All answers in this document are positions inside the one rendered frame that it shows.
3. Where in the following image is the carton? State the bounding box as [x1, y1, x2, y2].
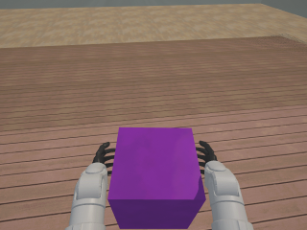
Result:
[107, 127, 206, 229]

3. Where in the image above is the robot left hand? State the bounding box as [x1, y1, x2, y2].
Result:
[92, 142, 116, 175]

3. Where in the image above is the robot right hand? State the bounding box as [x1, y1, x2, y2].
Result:
[196, 140, 218, 174]

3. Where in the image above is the left robot forearm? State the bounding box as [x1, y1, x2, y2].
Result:
[64, 162, 108, 230]

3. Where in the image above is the right robot forearm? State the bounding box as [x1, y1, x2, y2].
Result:
[204, 160, 254, 230]

